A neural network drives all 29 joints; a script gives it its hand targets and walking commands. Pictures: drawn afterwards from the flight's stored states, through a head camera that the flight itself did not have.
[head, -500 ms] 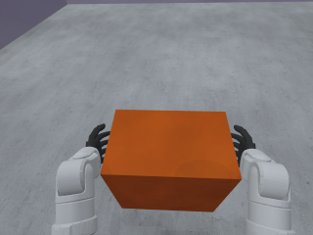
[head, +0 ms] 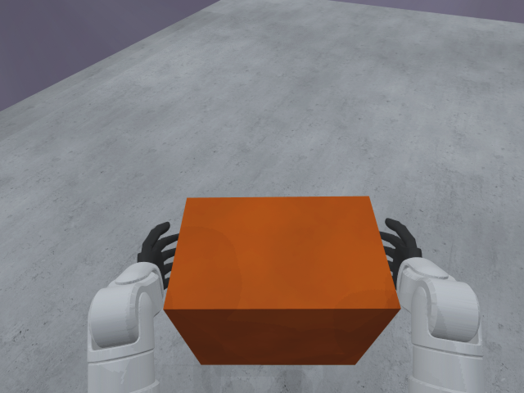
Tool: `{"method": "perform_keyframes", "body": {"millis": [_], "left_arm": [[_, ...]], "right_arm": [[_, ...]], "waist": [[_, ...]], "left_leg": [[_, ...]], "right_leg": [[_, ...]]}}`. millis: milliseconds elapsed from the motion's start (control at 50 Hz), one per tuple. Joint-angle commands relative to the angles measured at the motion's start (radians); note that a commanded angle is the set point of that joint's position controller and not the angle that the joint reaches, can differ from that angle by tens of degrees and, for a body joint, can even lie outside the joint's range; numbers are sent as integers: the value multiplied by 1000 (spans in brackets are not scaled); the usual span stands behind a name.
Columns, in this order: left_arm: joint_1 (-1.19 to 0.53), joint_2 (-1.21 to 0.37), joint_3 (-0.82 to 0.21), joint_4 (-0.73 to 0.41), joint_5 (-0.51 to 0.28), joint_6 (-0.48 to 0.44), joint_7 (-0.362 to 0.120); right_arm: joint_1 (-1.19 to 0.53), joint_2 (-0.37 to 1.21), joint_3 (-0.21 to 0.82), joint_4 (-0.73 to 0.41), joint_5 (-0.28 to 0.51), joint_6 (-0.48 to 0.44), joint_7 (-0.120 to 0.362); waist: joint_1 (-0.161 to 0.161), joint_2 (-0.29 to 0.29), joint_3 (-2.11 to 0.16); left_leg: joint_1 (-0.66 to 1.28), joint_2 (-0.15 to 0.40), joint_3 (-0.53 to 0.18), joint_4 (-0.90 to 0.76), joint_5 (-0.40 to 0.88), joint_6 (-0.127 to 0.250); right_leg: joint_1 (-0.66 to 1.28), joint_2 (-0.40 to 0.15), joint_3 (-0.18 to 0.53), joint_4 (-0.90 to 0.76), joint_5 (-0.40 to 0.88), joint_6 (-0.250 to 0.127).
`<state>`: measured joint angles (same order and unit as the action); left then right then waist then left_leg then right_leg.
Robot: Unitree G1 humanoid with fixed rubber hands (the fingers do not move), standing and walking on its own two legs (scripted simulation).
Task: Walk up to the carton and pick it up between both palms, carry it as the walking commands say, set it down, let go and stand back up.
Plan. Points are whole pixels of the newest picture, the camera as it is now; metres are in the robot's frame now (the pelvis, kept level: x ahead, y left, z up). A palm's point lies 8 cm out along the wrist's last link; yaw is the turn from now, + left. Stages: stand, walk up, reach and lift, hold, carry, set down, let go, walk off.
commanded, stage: carry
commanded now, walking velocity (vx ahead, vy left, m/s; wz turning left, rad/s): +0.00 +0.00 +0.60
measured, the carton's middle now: (277, 287) +0.30 +0.02 +0.01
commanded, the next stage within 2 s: none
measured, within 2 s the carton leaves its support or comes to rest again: neither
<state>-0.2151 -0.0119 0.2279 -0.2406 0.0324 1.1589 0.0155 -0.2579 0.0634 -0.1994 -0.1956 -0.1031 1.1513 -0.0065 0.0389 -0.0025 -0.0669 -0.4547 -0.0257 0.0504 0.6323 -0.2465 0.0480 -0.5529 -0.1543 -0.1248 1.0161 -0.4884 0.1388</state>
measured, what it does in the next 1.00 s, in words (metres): walks backwards, turning left: right foot, then left foot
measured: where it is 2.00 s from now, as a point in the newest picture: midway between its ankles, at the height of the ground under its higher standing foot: outside the picture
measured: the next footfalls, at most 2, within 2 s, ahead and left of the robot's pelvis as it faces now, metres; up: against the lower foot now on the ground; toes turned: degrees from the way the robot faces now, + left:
right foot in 0.16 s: +0.03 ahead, -0.11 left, +0.00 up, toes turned -4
left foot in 0.46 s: -0.07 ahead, +0.17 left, +0.00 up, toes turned +25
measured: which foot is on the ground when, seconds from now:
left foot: down 0.00-0.16, up 0.18-0.44, down 0.46-0.84, up 0.86-1.00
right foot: up 0.00-0.14, down 0.16-0.46, up 0.48-0.80, down 0.82-1.00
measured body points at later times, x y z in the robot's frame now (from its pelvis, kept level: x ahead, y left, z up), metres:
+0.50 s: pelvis -0.08 +0.04 -0.01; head -0.09 +0.03 +0.44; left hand +0.14 +0.30 +0.08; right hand +0.27 -0.04 +0.08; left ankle -0.11 +0.15 -0.73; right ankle -0.02 -0.11 -0.71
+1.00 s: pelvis -0.16 +0.02 +0.01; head -0.15 -0.01 +0.46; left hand -0.01 +0.31 +0.10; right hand +0.18 +0.00 +0.08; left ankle -0.21 +0.13 -0.65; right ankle -0.08 -0.06 -0.72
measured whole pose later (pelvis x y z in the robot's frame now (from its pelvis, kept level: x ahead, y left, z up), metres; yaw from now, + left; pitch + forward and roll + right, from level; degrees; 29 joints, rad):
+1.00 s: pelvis -0.16 +0.02 +0.01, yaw +36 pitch +2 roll +3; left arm -0.12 -0.11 0.19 -0.32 0.10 1.15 0.00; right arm -0.14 0.01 -0.20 -0.33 -0.05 1.19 0.00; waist -0.06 0.02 -0.09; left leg -0.57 0.00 0.08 1.06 -0.37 -0.06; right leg -0.33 -0.16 -0.21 0.60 -0.29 0.00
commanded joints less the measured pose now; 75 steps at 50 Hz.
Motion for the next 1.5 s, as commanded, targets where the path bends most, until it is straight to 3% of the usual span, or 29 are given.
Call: {"method": "perform_keyframes", "body": {"millis": [0, 120, 160, 180, 220, 280, 400, 440, 460, 480, 500, 540, 620, 780, 800, 820, 840, 860, 900, 960, 1040, 1120, 1160, 1180, 1200, 1240, 1280, 1340, 1480], "left_arm": [[-583, -913, -821, -125, -418, -2, -250], [-510, -878, -776, -55, -377, -8, -242], [-464, -847, -751, -39, -352, -17, -236], [-305, -868, -715, -17, -300, -10, -239], [-416, -869, -743, -120, -293, -15, -234], [-575, -804, -757, -145, -302, -19, -204], [-414, -796, -685, -52, -242, 16, -209], [-442, -817, -699, -62, -258, 17, -215], [-428, -834, -709, -85, -266, 17, -218], [-454, -873, -740, -129, -295, 18, -232], [-628, -876, -792, -158, -341, 1, -234], [-540, -937, -811, -130, -388, 7, -252], [-535, -904, -841, -197, -424, -4, -262], [-457, -828, -775, -104, -370, -5, -244], [-422, -832, -761, -89, -357, -5, -242], [-391, -821, -746, -77, -344, -5, -241], [-244, -823, -711, -46, -302, -3, -242], [-300, -834, -726, -97, -294, -7, -246], [-372, -828, -738, -167, -281, -7, -234], [-421, -780, -732, -171, -274, -3, -209], [-297, -762, -692, -119, -243, 20, -213], [-437, -776, -734, -153, -288, 22, -227], [-487, -771, -745, -137, -306, 20, -224], [-417, -810, -749, -142, -310, 27, -235], [-404, -849, -766, -133, -316, 24, -248], [-386, -917, -793, -136, -368, 21, -275], [-472, -918, -835, -218, -409, 4, -283], [-454, -865, -848, -254, -415, 3, -273], [-365, -797, -801, -212, -365, 12, -249]], "right_arm": [[-429, 796, 672, -171, 322, -7, 204], [-446, 774, 712, -170, 344, 0, 202], [-437, 792, 722, -163, 362, 11, 211], [-331, 825, 718, -143, 347, 22, 228], [-496, 834, 784, -214, 417, 1, 244], [-673, 787, 829, -225, 504, 5, 236], [-508, 814, 756, -81, 474, 34, 241], [-506, 824, 730, -68, 470, 34, 243], [-459, 813, 700, -63, 460, 32, 243], [-418, 850, 685, -39, 427, 18, 238], [-572, 846, 717, -94, 449, 5, 231], [-432, 861, 686, -118, 385, 5, 219], [-371, 812, 688, -225, 336, -13, 201], [-388, 756, 731, -209, 354, 2, 199], [-380, 757, 737, -200, 364, 7, 202], [-367, 767, 744, -191, 371, 13, 207], [-250, 800, 727, -179, 357, 31, 223], [-372, 804, 768, -232, 376, 18, 239], [-458, 826, 818, -265, 438, 11, 250], [-517, 777, 830, -252, 490, 24, 243], [-391, 776, 791, -175, 462, 44, 239], [-490, 803, 782, -182, 478, 41, 235], [-500, 792, 744, -131, 480, 38, 227], [-394, 795, 709, -85, 448, 28, 223], [-343, 829, 696, -81, 414, 24, 221], [-275, 850, 680, -142, 354, 20, 216], [-317, 848, 699, -242, 339, 7, 212], [-284, 796, 713, -296, 329, 0, 194], [-268, 739, 748, -300, 345, 23, 203]], "waist": [[-60, 135, -368], [-41, 141, -356], [-26, -218, -304], [-32, -319, -247], [-39, -80, -218], [-48, -180, -205], [-40, -287, -234], [-51, -151, -243], [-46, 85, -281], [-51, 387, -287], [-59, 262, -333], [-57, 147, -348], [-53, 148, -344], [-43, 165, -340], [-32, 132, -339], [-29, -28, -329], [-24, -331, -256], [-31, -234, -206], [-38, -45, -186], [-46, -160, -161], [-39, -236, -179], [-43, -287, -205], [-53, -74, -240], [-47, 310, -277], [-53, 284, -314], [-54, 133, -335], [-48, 137, -320], [-51, 133, -308], [-51, 160, -327]], "left_leg": [[328, 272, -296, -196, 346, 127], [143, 209, -322, -224, 145, 55], [-179, 10, -106, 44, -108, -70], [-217, 1, -21, 291, -260, -79], [-170, 47, -37, 486, -183, -77], [-107, 46, 48, 405, -168, -107], [51, 4, 125, 9, -140, -99], [229, 69, 3, -235, 64, -100], [390, 295, -296, -234, 461, -46], [449, 411, -458, -152, 995, 99], [490, 376, -372, -90, 1102, 132], [414, 292, -252, -108, 803, 95], [352, 248, -245, -188, 376, 114], [184, 227, -348, -240, 194, 83], [99, 184, -314, -211, 143, 32], [-30, 110, -244, -78, 55, -24], [-235, -39, -43, 181, -207, -72], [-235, 28, -34, 386, -261, -86], [-167, 52, -40, 548, -144, -91], [-125, 51, 44, 449, -119, -126], [-40, 23, 116, 251, -227, -121], [94, -1, 136, -80, -76, -90], [333, 133, -70, -259, 148, -79], [480, 412, -465, -201, 765, 49], [504, 409, -403, -123, 1039, 135], [467, 315, -241, -83, 930, 115], [406, 242, -164, -114, 690, 96], [342, 258, -251, -196, 350, 129], [257, 273, -336, -230, 311, 124]], "right_leg": [[-32, 26, 37, -68, 33, -22], [299, 98, -3, -529, 130, -91], [480, -281, 357, -738, 87, -210], [391, -432, 414, -749, 265, -297], [342, -330, 181, -643, 557, -260], [316, -236, -28, -586, 481, -182], [401, -280, -59, -467, 614, -131], [274, -234, -109, -299, 493, -41], [62, -176, -114, -130, 195, 13], [-124, -33, -97, -1, -221, 39], [-143, -52, 3, 121, -208, 27], [-105, -46, 29, 137, -100, 12], [-72, 2, 31, 45, 20, -11], [233, 125, 3, -413, 80, -99], [361, 90, 23, -563, 136, -115], [468, -87, 200, -695, 87, -155], [463, -383, 461, -773, 135, -263], [375, -428, 392, -744, 342, -305], [309, -304, 153, -666, 451, -255], [310, -221, -12, -632, 313, -190], [381, -271, -22, -572, 535, -205], [392, -284, -73, -467, 625, -119], [194, -233, -114, -250, 402, -29], [-73, -75, -148, -60, -60, 34], [-127, -62, -30, 90, -214, 20], [-119, -50, 27, 149, -138, 4], [-88, -34, 24, 123, -25, -6], [-68, 8, 32, 50, 10, -22], [124, 109, 17, -247, 39, -92]]}}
